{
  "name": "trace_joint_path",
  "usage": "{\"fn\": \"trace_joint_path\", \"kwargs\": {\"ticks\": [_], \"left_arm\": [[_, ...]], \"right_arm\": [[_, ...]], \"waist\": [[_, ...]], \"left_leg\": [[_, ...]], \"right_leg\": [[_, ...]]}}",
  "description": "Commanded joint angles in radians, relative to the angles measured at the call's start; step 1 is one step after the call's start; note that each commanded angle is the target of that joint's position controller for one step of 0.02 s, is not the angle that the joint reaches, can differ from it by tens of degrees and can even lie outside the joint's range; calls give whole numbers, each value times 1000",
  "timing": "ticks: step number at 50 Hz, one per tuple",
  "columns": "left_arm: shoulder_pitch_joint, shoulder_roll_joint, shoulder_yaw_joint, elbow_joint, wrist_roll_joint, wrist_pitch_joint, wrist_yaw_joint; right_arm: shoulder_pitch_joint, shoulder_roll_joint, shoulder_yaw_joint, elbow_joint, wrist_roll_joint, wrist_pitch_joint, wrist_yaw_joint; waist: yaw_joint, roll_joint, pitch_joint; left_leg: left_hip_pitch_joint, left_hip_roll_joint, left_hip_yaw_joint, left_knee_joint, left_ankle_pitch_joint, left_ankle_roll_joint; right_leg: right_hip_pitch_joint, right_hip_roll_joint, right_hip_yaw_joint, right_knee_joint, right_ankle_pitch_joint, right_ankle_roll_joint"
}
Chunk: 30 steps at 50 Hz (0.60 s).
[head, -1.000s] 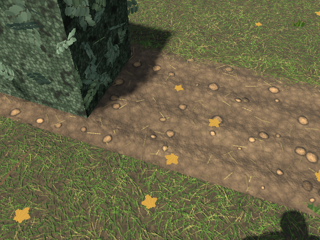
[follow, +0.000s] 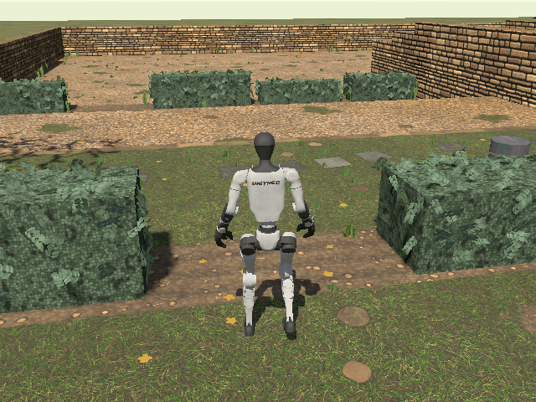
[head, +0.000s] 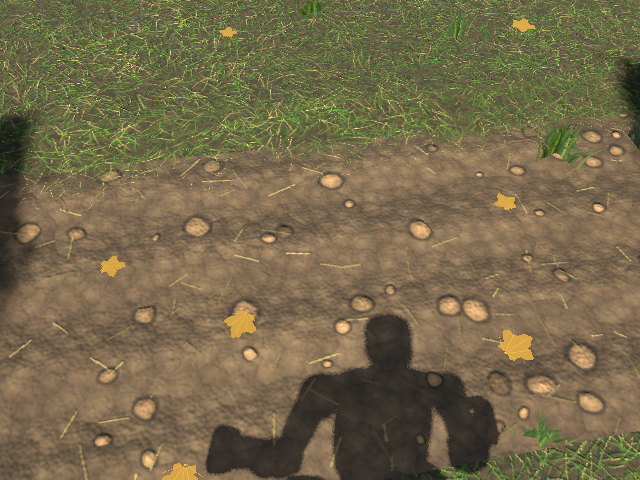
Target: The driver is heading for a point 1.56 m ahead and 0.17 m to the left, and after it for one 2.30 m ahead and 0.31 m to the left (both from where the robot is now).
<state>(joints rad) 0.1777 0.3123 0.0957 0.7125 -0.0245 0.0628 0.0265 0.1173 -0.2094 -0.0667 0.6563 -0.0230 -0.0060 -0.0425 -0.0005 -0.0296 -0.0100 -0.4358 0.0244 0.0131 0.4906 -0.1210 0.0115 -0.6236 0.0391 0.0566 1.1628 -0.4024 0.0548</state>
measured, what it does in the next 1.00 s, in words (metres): steps on the spot: right foot, then left foot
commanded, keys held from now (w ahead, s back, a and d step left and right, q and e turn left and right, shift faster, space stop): e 0.06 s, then no key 0.28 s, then q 0.66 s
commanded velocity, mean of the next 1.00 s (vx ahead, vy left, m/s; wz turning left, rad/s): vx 0.01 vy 0.00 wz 0.09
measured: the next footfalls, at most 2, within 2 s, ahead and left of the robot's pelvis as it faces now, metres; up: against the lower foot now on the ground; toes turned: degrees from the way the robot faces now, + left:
right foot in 0.20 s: +0.05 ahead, -0.13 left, +0.00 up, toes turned -6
left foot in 0.50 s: +0.06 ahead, +0.10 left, +0.00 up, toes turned +4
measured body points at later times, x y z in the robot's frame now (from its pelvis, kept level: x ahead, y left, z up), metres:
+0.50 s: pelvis +0.02 -0.03 +0.00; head +0.03 -0.04 +0.45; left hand +0.22 +0.17 -0.10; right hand +0.10 -0.31 -0.12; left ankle +0.03 +0.12 -0.73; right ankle +0.01 -0.13 -0.73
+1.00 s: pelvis +0.01 +0.03 +0.00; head +0.05 +0.07 +0.45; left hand +0.12 +0.34 -0.11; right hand +0.21 -0.21 -0.07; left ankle +0.02 +0.10 -0.73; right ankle +0.03 -0.15 -0.64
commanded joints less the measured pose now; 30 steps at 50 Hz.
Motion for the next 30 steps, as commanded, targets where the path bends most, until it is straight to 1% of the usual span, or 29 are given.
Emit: {"fn": "trace_joint_path", "kwargs": {"ticks": [1, 2, 4, 6, 7, 8, 9, 10, 11, 12, 13, 14, 15, 16, 17, 18, 19, 20, 21, 22, 23, 24, 25, 26, 27, 28, 29, 30], "left_arm": [[20, 15, -1, -66, 1, -3, -9], [3, 11, -7, -73, 5, -4, -12], [-18, 18, -10, -83, 8, -6, -19], [-12, 30, -7, -82, 12, -6, -24], [5, 29, -5, -76, 14, -7, -27], [40, 21, -4, -60, 17, -8, -30], [66, 19, -2, -46, 21, -7, -31], [82, 45, 2, -50, 29, -9, -27], [78, 135, 15, -64, 34, -10, -13], [50, 130, 9, -77, 71, -18, -19], [5, 92, -2, -89, 81, -36, -22], [-41, 57, -13, -80, 66, -50, -21], [-71, 35, -20, -76, 48, -57, -20], [-102, 28, -23, -71, 37, -62, -17], [-107, 14, -28, -63, 36, -62, -15], [-104, -15, -35, -47, 38, -65, -14], [-92, -32, -39, -33, 42, -66, -14], [-73, -30, -38, -21, 46, -67, -14], [-60, -17, -35, -10, 50, -66, -14], [-56, 6, -28, -7, 50, -63, -13], [-59, 27, -20, -6, 42, -58, -9], [-56, 44, -13, -3, 33, -52, -3], [-40, 53, -7, -2, 26, -49, 3], [-32, 55, -1, -7, 27, -49, 9], [-1, 60, 8, -19, 35, -50, 11], [-21, 63, 13, -22, 40, -47, 15], [-38, 58, 19, -27, 37, -41, 18], [-38, 42, 21, -30, 34, -33, 21]], "right_arm": [[-49, -171, -49, -70, 3, -6, -4], [-48, -176, -52, -67, 8, -6, -5], [-35, -193, -58, -57, 15, -3, -4], [-12, -203, -60, -41, 24, 1, 2], [-9, -202, -59, -34, 30, 4, 4], [-17, -197, -55, -29, 36, 9, 5], [3, -178, -49, -17, 40, 13, 6], [32, -145, -39, -4, 36, 13, 13], [48, -68, -13, -34, -9, 5, 31], [-23, -114, -27, -62, 11, 0, 24], [-47, -181, -45, -51, 25, 5, 16], [-15, -180, -51, -28, 22, 14, 12], [20, -165, -50, 1, 13, 23, 4], [44, -161, -50, 14, 6, 29, 2], [57, -144, -45, 21, 8, 28, 4], [77, -120, -36, 36, 15, 27, 11], [75, -101, -26, 42, 20, 25, 17], [49, -94, -20, 39, 23, 23, 22], [32, -103, -19, 32, 28, 21, 25], [23, -120, -21, 26, 34, 21, 27], [27, -135, -24, 22, 37, 21, 28], [37, -145, -24, 22, 35, 20, 28], [35, -163, -26, 18, 29, 20, 28], [29, -195, -31, 8, 20, 22, 27], [25, -237, -45, 10, 24, 22, 27], [33, -214, -47, 7, 34, 22, 29], [36, -192, -44, 1, 35, 22, 29], [31, -186, -45, -7, 34, 23, 27]], "waist": [[13, 177, -119], [6, 184, -133], [-7, 200, -154], [-12, 213, -159], [-4, 212, -156], [18, 206, -153], [26, 193, -144], [22, 126, -133], [-32, -167, -132], [21, -231, -122], [21, -144, -85], [-8, -117, -78], [-21, -104, -80], [-35, -106, -73], [-43, -101, -79], [-48, -99, -91], [-36, -98, -99], [-17, -103, -96], [-6, -103, -93], [0, -103, -82], [-6, -99, -73], [-17, -87, -63], [-13, -63, -61], [3, -19, -62], [48, 75, -65], [26, 98, -71], [20, 95, -63], [25, 82, -58]], "left_leg": [[136, 214, -142, -192, 80, 182], [150, 230, -134, -193, 81, 188], [165, 254, -131, -193, 68, 196], [178, 264, -134, -181, 23, 193], [176, 262, -128, -162, 5, 184], [155, 249, -110, -131, -4, 164], [121, 225, -85, -93, -22, 127], [33, 184, -37, 2, -93, 53], [-167, 64, 97, 278, -351, -58], [-207, 37, -20, 372, -460, -65], [-184, 46, -58, 464, -414, -67], [-176, 49, -74, 485, -351, -69], [-157, 55, -79, 487, -308, -78], [-125, 57, -80, 487, -258, -87], [-80, 54, -75, 469, -229, -92], [-37, 58, -70, 407, -211, -94], [5, 58, -61, 331, -207, -93], [28, 54, -49, 274, -223, -90], [45, 49, -40, 234, -250, -87], [51, 40, -27, 192, -262, -82], [63, 31, -14, 134, -232, -73], [90, 27, -8, 54, -133, -60], [116, 33, -24, 19, -19, -44], [130, 57, -61, 47, 166, -23], [125, 55, -85, 104, 244, 7], [87, 53, -104, 107, 189, 35], [56, 53, -123, 103, 132, 46], [23, 50, -135, 113, 84, 51]], "right_leg": [[39, -36, -43, -110, 49, 9], [64, -48, -44, -171, 53, 4], [131, -55, -54, -276, 54, -10], [195, -41, -71, -386, 37, -32], [240, -30, -84, -469, 58, -49], [314, -14, -107, -587, 122, -71], [394, 4, -117, -683, 163, -92], [496, -60, -12, -765, 222, -128], [608, -305, 290, -793, 462, -211], [452, -406, 393, -853, 425, -353], [408, -360, 343, -871, 369, -355], [403, -308, 276, -859, 363, -311], [404, -270, 226, -849, 378, -276], [389, -248, 186, -838, 446, -261], [379, -225, 151, -826, 505, -252], [395, -205, 103, -814, 540, -242], [411, -197, 78, -800, 561, -237], [435, -203, 75, -789, 588, -241], [453, -220, 87, -777, 604, -248], [470, -231, 98, -764, 608, -255], [482, -239, 107, -748, 596, -255], [485, -239, 107, -736, 571, -239], [484, -231, 107, -726, 501, -213], [472, -200, 83, -690, 409, -180], [446, -135, 29, -673, 329, -152], [455, -112, -23, -648, 287, -133], [447, -109, -47, -628, 251, -128], [441, -120, -52, -623, 222, -132]]}}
